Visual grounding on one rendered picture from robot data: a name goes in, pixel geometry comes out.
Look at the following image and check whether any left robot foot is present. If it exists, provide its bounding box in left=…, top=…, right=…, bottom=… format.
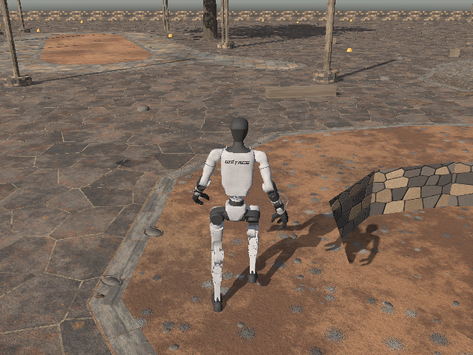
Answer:
left=211, top=293, right=222, bottom=312

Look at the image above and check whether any robot left hand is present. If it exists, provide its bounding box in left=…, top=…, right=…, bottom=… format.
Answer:
left=192, top=193, right=209, bottom=205

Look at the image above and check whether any robot left upper arm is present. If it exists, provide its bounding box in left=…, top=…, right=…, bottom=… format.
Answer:
left=199, top=149, right=223, bottom=187

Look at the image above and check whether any robot right upper arm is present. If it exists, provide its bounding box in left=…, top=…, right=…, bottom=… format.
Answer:
left=253, top=150, right=274, bottom=193

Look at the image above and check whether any robot right hand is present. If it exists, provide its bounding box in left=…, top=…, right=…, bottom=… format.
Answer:
left=271, top=210, right=288, bottom=230

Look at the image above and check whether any robot left forearm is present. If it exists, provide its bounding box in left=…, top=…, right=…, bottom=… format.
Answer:
left=194, top=175, right=206, bottom=196

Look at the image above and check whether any right robot shin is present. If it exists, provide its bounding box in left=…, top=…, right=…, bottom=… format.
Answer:
left=248, top=225, right=259, bottom=274

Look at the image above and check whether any robot right forearm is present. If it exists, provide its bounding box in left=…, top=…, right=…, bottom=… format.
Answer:
left=268, top=181, right=285, bottom=214

